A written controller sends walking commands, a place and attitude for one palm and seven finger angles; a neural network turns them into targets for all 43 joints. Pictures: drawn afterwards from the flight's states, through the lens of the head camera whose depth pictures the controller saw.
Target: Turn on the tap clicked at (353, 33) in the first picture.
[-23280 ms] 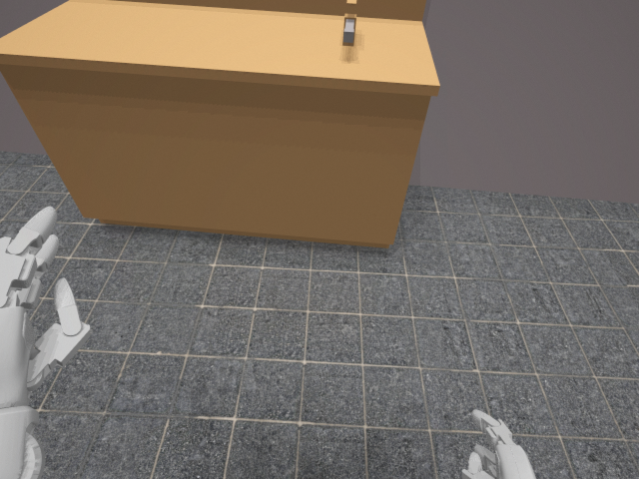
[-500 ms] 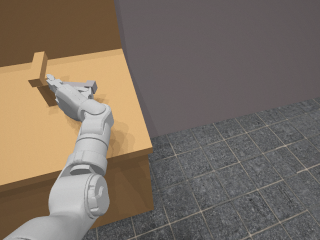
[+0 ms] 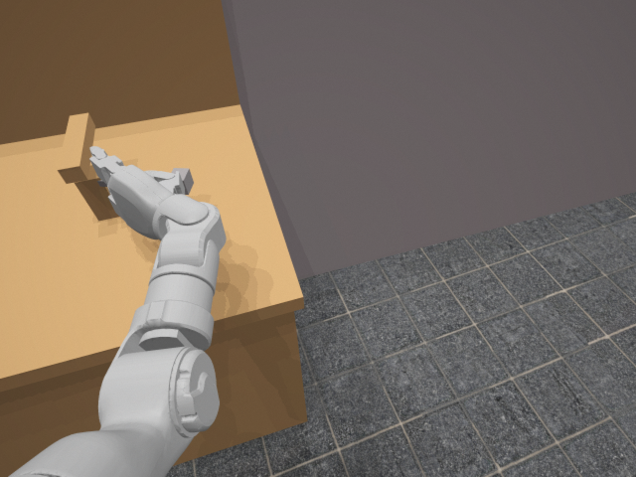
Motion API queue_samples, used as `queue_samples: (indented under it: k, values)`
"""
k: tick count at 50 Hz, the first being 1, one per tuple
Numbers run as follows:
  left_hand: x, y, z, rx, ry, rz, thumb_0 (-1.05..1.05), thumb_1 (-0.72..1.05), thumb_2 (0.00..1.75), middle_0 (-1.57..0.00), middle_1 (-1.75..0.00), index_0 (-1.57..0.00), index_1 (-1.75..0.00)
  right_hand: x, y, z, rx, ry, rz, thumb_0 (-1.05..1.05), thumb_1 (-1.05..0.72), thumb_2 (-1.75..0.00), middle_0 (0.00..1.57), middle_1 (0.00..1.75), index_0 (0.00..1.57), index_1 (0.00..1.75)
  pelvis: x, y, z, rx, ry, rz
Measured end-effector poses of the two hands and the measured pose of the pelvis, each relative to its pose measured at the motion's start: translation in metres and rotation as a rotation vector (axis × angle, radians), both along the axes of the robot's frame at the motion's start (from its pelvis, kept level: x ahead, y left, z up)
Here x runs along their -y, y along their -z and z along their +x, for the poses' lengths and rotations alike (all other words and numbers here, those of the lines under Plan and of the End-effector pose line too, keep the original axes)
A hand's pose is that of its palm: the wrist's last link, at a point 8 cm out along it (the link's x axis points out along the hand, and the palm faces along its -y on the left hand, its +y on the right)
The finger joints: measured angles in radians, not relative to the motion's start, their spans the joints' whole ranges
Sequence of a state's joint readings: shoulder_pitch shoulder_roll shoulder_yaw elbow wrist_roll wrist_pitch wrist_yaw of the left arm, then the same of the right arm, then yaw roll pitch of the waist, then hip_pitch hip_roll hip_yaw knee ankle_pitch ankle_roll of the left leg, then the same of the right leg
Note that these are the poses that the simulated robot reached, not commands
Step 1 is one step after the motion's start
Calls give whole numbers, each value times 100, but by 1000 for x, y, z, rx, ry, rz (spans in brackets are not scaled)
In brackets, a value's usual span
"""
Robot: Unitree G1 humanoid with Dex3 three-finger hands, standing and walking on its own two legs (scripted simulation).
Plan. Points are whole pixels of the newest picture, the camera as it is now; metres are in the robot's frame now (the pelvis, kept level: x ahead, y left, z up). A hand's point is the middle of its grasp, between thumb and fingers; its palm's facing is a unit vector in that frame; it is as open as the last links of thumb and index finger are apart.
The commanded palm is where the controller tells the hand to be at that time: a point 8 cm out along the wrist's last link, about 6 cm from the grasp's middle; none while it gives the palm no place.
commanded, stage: lift the hand up off the lever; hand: left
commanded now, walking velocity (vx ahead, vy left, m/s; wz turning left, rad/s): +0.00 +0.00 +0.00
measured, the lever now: (181, 181) +0.52 +0.21 +0.10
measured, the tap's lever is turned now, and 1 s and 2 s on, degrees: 69 69 69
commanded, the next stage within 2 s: draw the hand back beside the body in 0.92 s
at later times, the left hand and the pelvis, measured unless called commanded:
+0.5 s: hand (177, 172) +0.45 +0.18 +0.17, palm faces +0.79 -0.61 -0.09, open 7.8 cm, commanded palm +0.39 +0.20 +0.17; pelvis +0.01 +0.00 +0.01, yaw +0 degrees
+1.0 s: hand (174, 173) +0.43 +0.17 +0.18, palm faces +0.78 -0.62 -0.09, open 7.8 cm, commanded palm +0.38 +0.20 +0.18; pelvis +0.00 -0.01 +0.01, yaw +1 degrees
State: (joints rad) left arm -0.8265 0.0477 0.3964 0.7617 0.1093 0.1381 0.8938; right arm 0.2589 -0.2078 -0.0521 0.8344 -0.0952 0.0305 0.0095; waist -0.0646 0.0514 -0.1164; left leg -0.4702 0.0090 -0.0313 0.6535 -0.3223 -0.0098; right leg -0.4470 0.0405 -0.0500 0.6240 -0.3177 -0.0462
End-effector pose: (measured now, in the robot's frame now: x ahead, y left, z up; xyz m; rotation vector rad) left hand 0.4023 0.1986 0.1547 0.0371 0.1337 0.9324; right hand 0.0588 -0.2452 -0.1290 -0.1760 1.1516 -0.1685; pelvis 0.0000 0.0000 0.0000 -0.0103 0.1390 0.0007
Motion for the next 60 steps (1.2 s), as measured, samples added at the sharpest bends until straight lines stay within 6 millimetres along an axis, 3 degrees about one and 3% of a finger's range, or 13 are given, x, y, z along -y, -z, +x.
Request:
queue_samples:
  k: [16,35,52,60]
  values:
    - [7,-15,0,-4,20,-5,2,90,90,-15,-15,-15,-15,-2,-8,41,79,-49,-4,1,-90,-90,20,30,20,30,2,-3,2,14,-11,3]
    - [-2,-29,-14,12,4,2,2,90,90,-15,-15,-15,-15,3,-12,52,98,-45,-8,1,-90,-90,20,30,20,30,7,-8,7,51,-11,8]
    - [10,-33,-23,-9,30,-7,2,90,90,-15,-15,-15,-15,-6,-20,76,168,-77,3,1,-90,-90,20,30,20,30,6,-9,2,68,-14,10]
    - [19,-39,-21,103,499,16,2,90,90,-15,-15,-16,-16,-2,-29,63,175,25,-14,1,-90,-90,20,30,20,30,5,-14,3,123,27,14]
